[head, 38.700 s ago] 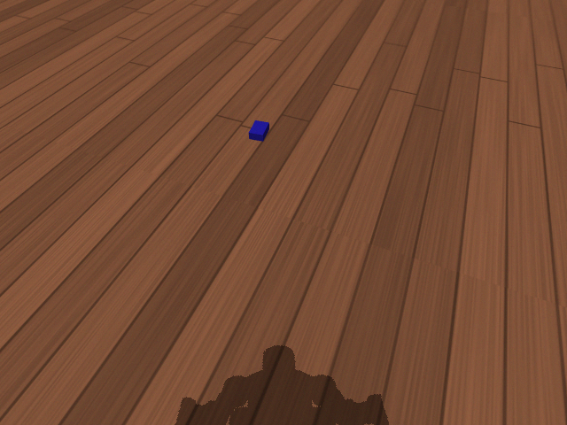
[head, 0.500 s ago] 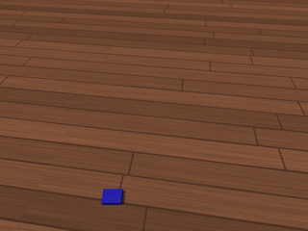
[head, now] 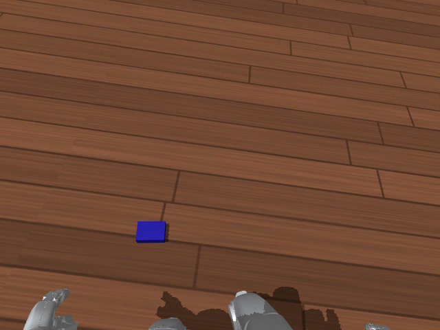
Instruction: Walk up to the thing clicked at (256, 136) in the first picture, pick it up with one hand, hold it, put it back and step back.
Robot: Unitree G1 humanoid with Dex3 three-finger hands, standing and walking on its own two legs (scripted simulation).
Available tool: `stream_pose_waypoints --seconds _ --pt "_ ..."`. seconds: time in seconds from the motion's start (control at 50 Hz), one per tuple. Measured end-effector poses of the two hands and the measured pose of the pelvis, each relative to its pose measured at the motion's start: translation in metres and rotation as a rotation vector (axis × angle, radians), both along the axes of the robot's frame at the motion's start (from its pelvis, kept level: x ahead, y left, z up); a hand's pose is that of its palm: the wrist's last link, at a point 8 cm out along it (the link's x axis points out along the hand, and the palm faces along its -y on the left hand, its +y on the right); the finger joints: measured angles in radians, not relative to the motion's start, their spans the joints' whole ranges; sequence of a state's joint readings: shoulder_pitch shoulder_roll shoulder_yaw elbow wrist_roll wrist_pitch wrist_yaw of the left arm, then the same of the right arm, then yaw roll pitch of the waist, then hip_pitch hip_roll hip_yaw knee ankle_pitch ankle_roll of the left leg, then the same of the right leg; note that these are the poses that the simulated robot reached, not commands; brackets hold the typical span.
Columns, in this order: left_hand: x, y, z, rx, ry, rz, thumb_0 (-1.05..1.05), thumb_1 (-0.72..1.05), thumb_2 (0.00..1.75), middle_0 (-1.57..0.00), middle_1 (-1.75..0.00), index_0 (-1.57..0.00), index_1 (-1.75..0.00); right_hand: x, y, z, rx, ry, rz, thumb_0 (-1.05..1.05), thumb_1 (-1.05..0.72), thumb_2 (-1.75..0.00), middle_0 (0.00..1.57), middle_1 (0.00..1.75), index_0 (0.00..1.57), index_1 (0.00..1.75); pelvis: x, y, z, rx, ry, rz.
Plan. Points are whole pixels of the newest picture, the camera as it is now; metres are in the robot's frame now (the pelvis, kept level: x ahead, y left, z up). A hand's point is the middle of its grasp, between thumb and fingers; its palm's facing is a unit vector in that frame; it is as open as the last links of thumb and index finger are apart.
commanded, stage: step back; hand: left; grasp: from above
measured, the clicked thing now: (151, 232) +0.51 +0.23 -0.74
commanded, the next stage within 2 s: none
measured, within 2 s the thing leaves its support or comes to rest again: neither
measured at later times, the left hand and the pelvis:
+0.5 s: hand out of the picture +0.01 +0.23 -0.13, palm faces -0.07 -0.91 -0.40, open 7.4 cm; pelvis -0.11 -0.02 +0.00, yaw -4 degrees
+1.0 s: hand out of the picture -0.16 +0.25 -0.16, palm faces -0.07 -0.92 -0.38, open 7.4 cm; pelvis -0.26 -0.02 +0.00, yaw -4 degrees
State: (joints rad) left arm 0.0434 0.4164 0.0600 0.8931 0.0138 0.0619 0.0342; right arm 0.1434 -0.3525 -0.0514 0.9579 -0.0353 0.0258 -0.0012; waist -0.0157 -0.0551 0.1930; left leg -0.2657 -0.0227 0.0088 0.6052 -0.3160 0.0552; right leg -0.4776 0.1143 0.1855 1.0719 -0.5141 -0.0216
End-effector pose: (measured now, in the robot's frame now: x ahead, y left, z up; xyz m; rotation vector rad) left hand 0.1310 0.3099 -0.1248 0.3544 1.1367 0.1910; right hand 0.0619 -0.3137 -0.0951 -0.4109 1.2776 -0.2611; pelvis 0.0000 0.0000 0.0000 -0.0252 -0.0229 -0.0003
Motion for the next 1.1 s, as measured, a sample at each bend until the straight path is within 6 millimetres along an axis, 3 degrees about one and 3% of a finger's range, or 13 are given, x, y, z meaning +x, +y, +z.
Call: stream_pose_waypoints --seconds 0.18,0.38,0.46,0.54,0.68,0.78,0.92,1.02,1.1 --pt "-0.044 -0.005 -0.001 -0.010 0.068 -0.046 0.01 0.91 0.90 -0.21 -0.30 -0.20 -0.30 -0.024 0.007 -0.001 0.012 -0.087 -0.024 0.01 -0.90 -0.89 0.20 0.30 0.21 0.30 -0.031 0.004 0.001 0.001 -0.004 -0.049" --pt "-0.098 -0.028 0.011 0.028 0.038 -0.074 0.01 0.91 0.90 -0.21 -0.30 -0.20 -0.30 -0.064 -0.018 -0.026 0.063 -0.144 -0.047 0.01 -0.90 -0.89 0.20 0.30 0.21 0.30 -0.081 -0.018 -0.011 0.006 -0.027 -0.079" --pt "-0.120 -0.033 0.025 0.028 0.015 -0.053 0.01 0.90 0.90 -0.21 -0.30 -0.20 -0.30 -0.085 -0.021 -0.021 0.073 -0.130 -0.047 0.01 -0.90 -0.90 0.20 0.30 0.21 0.30 -0.098 -0.020 -0.002 0.040 -0.025 -0.078" --pt "-0.129 -0.033 0.032 0.032 -0.033 -0.047 0.01 0.90 0.90 -0.21 -0.30 -0.20 -0.30 -0.111 -0.021 -0.019 0.061 -0.098 -0.020 0.01 -0.90 -0.90 0.20 0.30 0.21 0.30 -0.118 -0.018 0.000 0.043 -0.011 -0.052" --pt "-0.152 -0.018 0.015 0.001 -0.114 -0.045 0.01 0.90 0.90 -0.21 -0.30 -0.20 -0.30 -0.157 -0.011 -0.019 0.016 -0.051 0.036 0.01 -0.90 -0.90 0.20 0.30 0.21 0.30 -0.163 -0.007 -0.012 0.035 -0.019 0.010" --pt "-0.190 -0.013 0.010 -0.017 -0.058 -0.014 0.01 0.90 0.90 -0.21 -0.30 -0.20 -0.30 -0.186 0.000 -0.003 0.018 -0.066 0.048 0.01 -0.90 -0.89 0.20 0.30 0.21 0.30 -0.192 -0.004 -0.003 0.007 -0.026 0.002" --pt "-0.257 -0.011 0.007 -0.004 0.018 -0.005 0.01 0.90 0.90 -0.21 -0.30 -0.20 -0.30 -0.206 -0.008 0.010 -0.003 -0.151 0.045 0.01 -0.90 -0.89 0.20 0.30 0.21 0.30 -0.234 -0.012 0.001 -0.001 -0.015 -0.041" --pt "-0.304 -0.020 0.004 0.018 0.071 -0.026 0.01 0.91 0.90 -0.21 -0.30 -0.20 -0.30 -0.228 -0.025 0.005 0.000 -0.211 0.056 0.01 -0.90 -0.89 0.20 0.30 0.21 0.30 -0.273 -0.025 -0.006 0.004 -0.016 -0.074" --pt "-0.344 -0.035 0.004 0.040 0.075 -0.031 0.01 0.91 0.90 -0.21 -0.30 -0.20 -0.30 -0.255 -0.048 -0.013 0.018 -0.226 0.046 0.01 -0.90 -0.89 0.20 0.30 0.21 0.30 -0.306 -0.041 -0.017 -0.004 -0.022 -0.084"
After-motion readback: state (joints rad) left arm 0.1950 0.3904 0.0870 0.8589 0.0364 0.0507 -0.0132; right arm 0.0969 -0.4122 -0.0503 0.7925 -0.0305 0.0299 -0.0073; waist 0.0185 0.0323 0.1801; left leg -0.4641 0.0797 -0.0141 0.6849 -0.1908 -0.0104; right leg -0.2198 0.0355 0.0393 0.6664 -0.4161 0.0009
